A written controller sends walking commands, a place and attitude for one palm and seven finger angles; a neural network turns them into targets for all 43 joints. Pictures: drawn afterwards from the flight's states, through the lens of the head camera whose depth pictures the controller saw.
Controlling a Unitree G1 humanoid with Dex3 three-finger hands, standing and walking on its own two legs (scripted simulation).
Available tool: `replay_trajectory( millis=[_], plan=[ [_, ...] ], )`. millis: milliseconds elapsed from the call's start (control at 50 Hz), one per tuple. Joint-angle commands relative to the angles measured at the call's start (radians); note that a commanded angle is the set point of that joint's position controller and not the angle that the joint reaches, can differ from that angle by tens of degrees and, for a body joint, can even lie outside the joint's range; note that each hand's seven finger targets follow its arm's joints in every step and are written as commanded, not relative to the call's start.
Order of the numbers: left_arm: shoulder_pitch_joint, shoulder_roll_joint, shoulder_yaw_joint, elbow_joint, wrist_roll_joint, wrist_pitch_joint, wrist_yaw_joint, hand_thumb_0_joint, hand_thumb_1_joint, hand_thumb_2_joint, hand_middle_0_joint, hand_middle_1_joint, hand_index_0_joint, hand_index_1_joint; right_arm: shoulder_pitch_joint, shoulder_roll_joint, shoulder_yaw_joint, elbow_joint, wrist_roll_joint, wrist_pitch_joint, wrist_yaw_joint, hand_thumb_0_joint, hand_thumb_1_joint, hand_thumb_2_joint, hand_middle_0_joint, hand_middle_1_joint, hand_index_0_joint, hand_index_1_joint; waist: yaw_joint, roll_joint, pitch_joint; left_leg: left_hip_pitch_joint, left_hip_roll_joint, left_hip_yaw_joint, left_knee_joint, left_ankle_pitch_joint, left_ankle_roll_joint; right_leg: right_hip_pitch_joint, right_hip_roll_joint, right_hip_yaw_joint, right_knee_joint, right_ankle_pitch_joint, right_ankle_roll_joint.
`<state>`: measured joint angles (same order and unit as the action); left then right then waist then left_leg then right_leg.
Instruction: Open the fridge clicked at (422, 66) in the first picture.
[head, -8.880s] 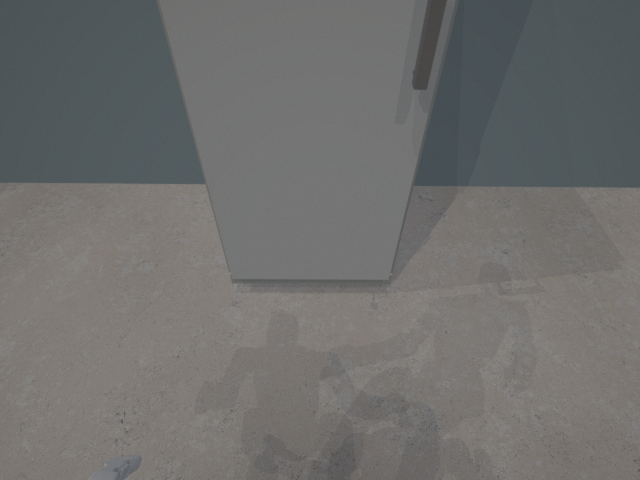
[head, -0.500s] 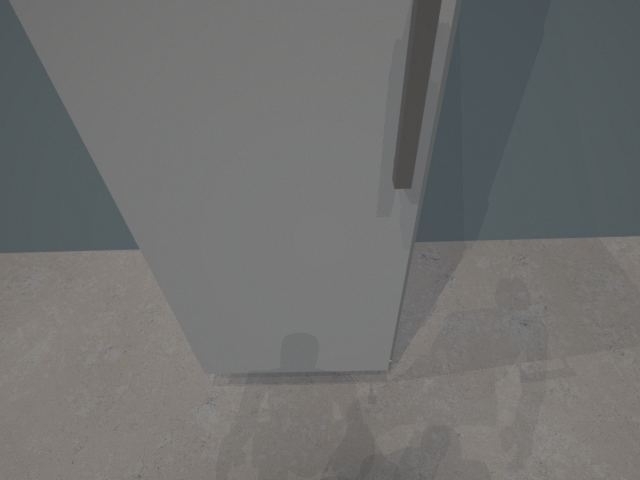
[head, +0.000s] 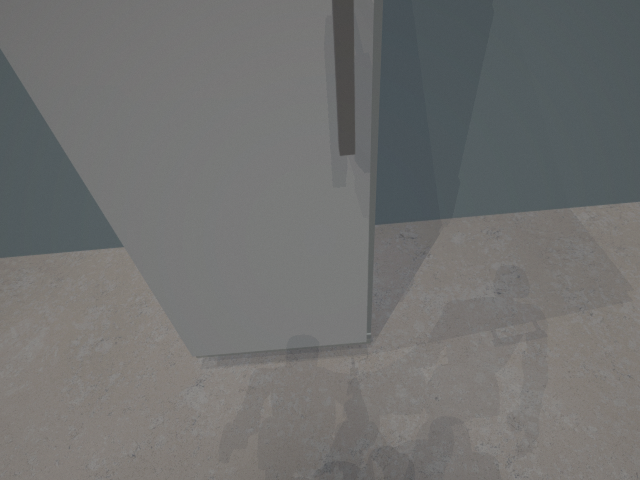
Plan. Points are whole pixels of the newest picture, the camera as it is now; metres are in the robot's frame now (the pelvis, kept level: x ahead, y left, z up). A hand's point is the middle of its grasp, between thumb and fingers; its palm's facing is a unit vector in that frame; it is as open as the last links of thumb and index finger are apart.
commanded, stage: look again from close up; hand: right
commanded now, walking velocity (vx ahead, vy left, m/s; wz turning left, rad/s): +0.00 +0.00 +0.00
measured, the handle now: (343, 65) +0.65 -0.03 +0.24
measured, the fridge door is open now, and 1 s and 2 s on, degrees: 0 0 0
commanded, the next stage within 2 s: none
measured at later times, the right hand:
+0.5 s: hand out of the picture -0.07 -0.18 -0.17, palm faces -0.02 +0.99 -0.13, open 7.4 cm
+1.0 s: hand out of the picture -0.13 -0.16 -0.16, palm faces +0.05 +0.99 -0.12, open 7.4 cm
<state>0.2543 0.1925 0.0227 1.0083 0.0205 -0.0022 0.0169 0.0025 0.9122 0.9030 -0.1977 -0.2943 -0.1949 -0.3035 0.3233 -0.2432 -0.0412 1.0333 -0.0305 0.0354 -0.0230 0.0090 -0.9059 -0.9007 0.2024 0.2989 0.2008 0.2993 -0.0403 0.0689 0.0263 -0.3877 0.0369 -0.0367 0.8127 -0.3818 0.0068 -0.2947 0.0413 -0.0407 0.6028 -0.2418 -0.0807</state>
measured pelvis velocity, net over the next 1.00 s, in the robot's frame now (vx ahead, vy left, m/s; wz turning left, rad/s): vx -0.05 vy -0.02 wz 0.03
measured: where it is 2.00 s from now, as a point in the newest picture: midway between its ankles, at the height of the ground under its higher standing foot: outside the picture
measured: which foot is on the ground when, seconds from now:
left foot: up 0.00-0.22, down 0.24-1.00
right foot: down 0.00-1.00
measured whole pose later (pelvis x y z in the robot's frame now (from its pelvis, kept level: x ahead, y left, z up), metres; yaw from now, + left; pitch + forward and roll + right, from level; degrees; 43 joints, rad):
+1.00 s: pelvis -0.05 -0.02 +0.01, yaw +2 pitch +0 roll +0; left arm 0.31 0.13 0.01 1.11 0.02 0.03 0.02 0.01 0.93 0.90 -0.20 -0.29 -0.20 -0.30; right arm 0.49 -0.10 0.00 1.11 -0.03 -0.01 -0.03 0.00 -0.91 -0.90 0.20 0.30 0.20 0.30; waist -0.02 0.01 -0.02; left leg -0.17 0.01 0.02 0.45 -0.32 0.02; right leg -0.32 0.06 -0.08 0.34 -0.09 -0.06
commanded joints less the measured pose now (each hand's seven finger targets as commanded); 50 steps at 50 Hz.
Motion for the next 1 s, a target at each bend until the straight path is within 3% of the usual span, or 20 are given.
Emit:
replay_trajectory(
  millis=[0,40,100,160,180,220,240,260,280,300,340,420,480,540,660,740,800,840,900,980],
  plan=[
    [-0.08,0.157,0.027,-0.074,0.001,-0.022,0.016,0.0,0.9,0.9,-0.2,-0.3,-0.2,-0.3,0.079,-0.031,-0.008,-0.023,-0.002,-0.008,0.003,0.0,-0.9,-0.9,0.2,0.3,0.2,0.3,-0.025,-0.127,0.088,0.032,-0.002,-0.02,0.147,0.029,0.005,-0.217,-0.271,0.348,-0.472,-0.355,-0.079],
    [-0.04,0.126,0.02,-0.056,0.002,-0.015,0.015,0.0,0.9,0.9,-0.2,-0.3,-0.2,-0.3,0.097,0.018,0.006,-0.01,0.002,-0.009,0.004,0.0,-0.9,-0.9,0.2,0.3,0.2,0.3,-0.006,-0.147,0.036,0.052,-0.008,0.028,0.047,-0.002,-0.003,-0.109,-0.243,0.298,-0.46,-0.301,-0.067],
    [0.036,0.111,0.022,-0.025,0.004,-0.004,0.018,0.0,0.9,0.9,-0.2,-0.3,-0.2,-0.3,0.095,0.014,0.01,-0.012,0.003,-0.014,-0.001,0.0,-0.9,-0.9,0.2,0.3,0.2,0.3,0.029,-0.183,0.001,0.09,-0.019,0.056,-0.166,-0.072,0.005,0.023,-0.24,0.31,-0.475,-0.27,-0.054],
    [0.061,0.137,0.035,-0.005,0.002,0.003,0.01,0.0,0.9,0.9,-0.2,-0.3,-0.2,-0.3,0.149,-0.004,0.0,0.011,0.008,-0.016,-0.005,0.0,-0.9,-0.9,0.2,0.3,0.2,0.3,0.011,-0.14,0.025,0.259,-0.048,0.083,-0.409,-0.001,0.027,-0.032,-0.206,0.275,-0.513,-0.284,0.018],
    [0.058,0.137,0.037,0.0,-0.002,0.005,0.007,0.0,0.9,0.9,-0.2,-0.3,-0.2,-0.3,0.172,-0.023,-0.003,0.019,0.007,-0.02,-0.007,0.0,-0.9,-0.9,0.2,0.3,0.2,0.3,0.006,-0.097,0.035,0.317,-0.037,0.066,-0.491,0.036,0.039,-0.061,-0.168,0.229,-0.492,-0.252,0.061],
    [0.057,0.093,0.025,0.005,-0.011,0.002,0.004,0.0,0.9,0.9,-0.2,-0.3,-0.2,-0.3,0.163,-0.064,-0.006,0.02,0.005,-0.035,-0.013,0.0,-0.9,-0.9,0.2,0.3,0.2,0.3,0.021,-0.006,0.038,0.264,0.092,-0.075,-0.575,-0.024,0.093,-0.033,-0.087,0.12,-0.34,-0.104,0.104],
    [0.061,0.071,0.02,0.004,-0.009,0.003,0.003,0.0,0.9,0.9,-0.2,-0.3,-0.2,-0.3,0.132,-0.08,-0.006,0.011,0.006,-0.037,-0.012,0.0,-0.9,-0.9,0.2,0.3,0.2,0.3,0.04,0.039,0.037,0.142,0.154,-0.122,-0.626,-0.101,0.122,0.06,-0.056,0.067,-0.234,-0.028,0.104],
    [0.075,0.058,0.019,0.014,-0.005,0.004,0.002,0.0,0.9,0.9,-0.2,-0.3,-0.2,-0.3,0.068,-0.072,-0.001,0.001,0.011,-0.045,-0.012,0.0,-0.9,-0.9,0.2,0.3,0.2,0.3,0.067,0.09,0.042,0.008,0.17,-0.13,-0.652,-0.162,0.138,0.151,-0.059,0.063,-0.147,0.025,0.091],
    [0.092,0.042,0.015,0.026,-0.003,0.007,0.001,0.0,0.9,0.9,-0.2,-0.3,-0.2,-0.3,0.02,-0.036,0.008,-0.007,0.014,-0.052,-0.015,0.0,-0.9,-0.9,0.2,0.3,0.2,0.3,0.079,0.115,0.051,-0.029,0.15,-0.111,-0.644,-0.121,0.122,0.171,-0.071,0.075,-0.114,0.059,0.078],
    [0.102,0.042,0.012,0.028,-0.008,0.008,0.0,0.0,0.9,0.9,-0.2,-0.3,-0.2,-0.3,0.006,-0.027,0.015,-0.012,0.016,-0.056,-0.017,0.0,-0.9,-0.9,0.2,0.3,0.2,0.3,0.087,0.107,0.062,-0.036,0.129,-0.091,-0.627,-0.079,0.104,0.183,-0.084,0.084,-0.12,0.075,0.069],
    [0.121,0.026,0.0,0.048,-0.011,0.003,0.003,0.0,0.9,0.9,-0.2,-0.3,-0.2,-0.3,0.043,0.011,0.029,0.003,0.021,-0.056,-0.015,0.0,-0.9,-0.9,0.2,0.3,0.2,0.3,0.084,0.005,0.064,-0.03,0.095,-0.058,-0.568,-0.033,0.073,0.205,-0.109,0.1,-0.187,0.088,0.061],
    [0.111,0.059,0.004,0.061,-0.005,0.01,0.008,0.0,0.9,0.9,-0.2,-0.3,-0.2,-0.3,0.155,0.032,0.031,0.041,0.014,-0.029,-0.012,0.0,-0.9,-0.9,0.2,0.3,0.2,0.3,0.037,-0.17,0.131,0.105,-0.002,0.018,-0.43,-0.055,0.04,-0.018,-0.176,0.254,-0.459,-0.302,0.045],
    [0.076,0.085,0.015,0.054,-0.005,0.012,0.012,0.0,0.9,0.9,-0.2,-0.3,-0.2,-0.3,0.279,0.042,0.023,0.08,0.006,-0.014,-0.012,0.0,-0.9,-0.9,0.2,0.3,0.2,0.3,-0.009,-0.224,0.101,0.215,-0.034,0.08,-0.341,-0.034,0.041,-0.106,-0.188,0.258,-0.563,-0.395,0.065],
    [0.078,0.065,0.014,0.057,-0.005,0.016,0.012,0.0,0.9,0.9,-0.2,-0.3,-0.2,-0.3,0.319,0.052,0.021,0.093,0.007,-0.019,-0.014,0.0,-0.9,-0.9,0.2,0.3,0.2,0.3,-0.012,-0.127,0.039,0.238,-0.025,0.065,-0.414,-0.024,0.052,-0.047,-0.15,0.184,-0.514,-0.287,0.085],
    [0.128,0.006,0.008,0.079,-0.01,0.019,0.011,0.0,0.9,0.9,-0.2,-0.3,-0.2,-0.3,0.238,0.061,0.031,0.07,0.012,-0.048,-0.016,0.0,-0.9,-0.9,0.2,0.3,0.2,0.3,0.052,0.008,0.047,0.007,0.063,-0.051,-0.56,-0.128,0.065,0.157,-0.101,0.1,-0.303,-0.035,0.073],
    [0.141,0.001,0.004,0.086,-0.013,0.02,0.009,0.0,0.9,0.9,-0.2,-0.3,-0.2,-0.3,0.214,0.071,0.038,0.069,0.012,-0.047,-0.019,0.0,-0.9,-0.9,0.2,0.3,0.2,0.3,0.068,-0.036,0.116,-0.075,0.05,-0.041,-0.545,-0.179,0.051,0.143,-0.124,0.138,-0.309,-0.092,0.059],
    [0.128,0.024,0.009,0.078,-0.007,0.024,0.01,0.0,0.9,0.9,-0.2,-0.3,-0.2,-0.3,0.275,0.083,0.038,0.086,0.005,-0.036,-0.019,0.0,-0.9,-0.9,0.2,0.3,0.2,0.3,0.042,-0.12,0.163,-0.02,0.007,-0.006,-0.487,-0.174,0.046,0.015,-0.143,0.195,-0.419,-0.264,0.052],
    [0.113,0.036,0.009,0.07,-0.004,0.023,0.011,0.0,0.9,0.9,-0.2,-0.3,-0.2,-0.3,0.333,0.085,0.033,0.101,0.003,-0.031,-0.017,0.0,-0.9,-0.9,0.2,0.3,0.2,0.3,0.019,-0.138,0.13,0.066,-0.016,0.024,-0.443,-0.121,0.047,-0.033,-0.144,0.196,-0.468,-0.31,0.058],
    [0.095,0.045,0.013,0.061,-0.005,0.021,0.013,0.0,0.9,0.9,-0.2,-0.3,-0.2,-0.3,0.373,0.086,0.031,0.108,0.003,-0.031,-0.017,0.0,-0.9,-0.9,0.2,0.3,0.2,0.3,0.003,-0.107,0.079,0.133,-0.017,0.027,-0.442,-0.075,0.053,-0.036,-0.131,0.161,-0.463,-0.274,0.074],
    [0.115,0.008,0.01,0.065,-0.008,0.024,0.011,0.0,0.9,0.9,-0.2,-0.3,-0.2,-0.3,0.305,0.067,0.027,0.089,0.007,-0.043,-0.014,0.0,-0.9,-0.9,0.2,0.3,0.2,0.3,0.038,0.018,0.062,-0.016,0.06,-0.061,-0.566,-0.185,0.067,0.102,-0.078,0.086,-0.274,-0.082,0.081]
  ],
)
